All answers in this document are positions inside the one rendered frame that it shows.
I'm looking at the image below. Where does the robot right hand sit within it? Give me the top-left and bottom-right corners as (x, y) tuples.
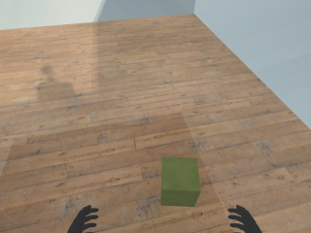
(228, 205), (261, 233)

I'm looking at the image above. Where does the robot left hand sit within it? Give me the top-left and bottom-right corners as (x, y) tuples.
(67, 205), (99, 233)

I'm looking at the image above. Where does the carton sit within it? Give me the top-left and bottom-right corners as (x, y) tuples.
(160, 156), (201, 207)

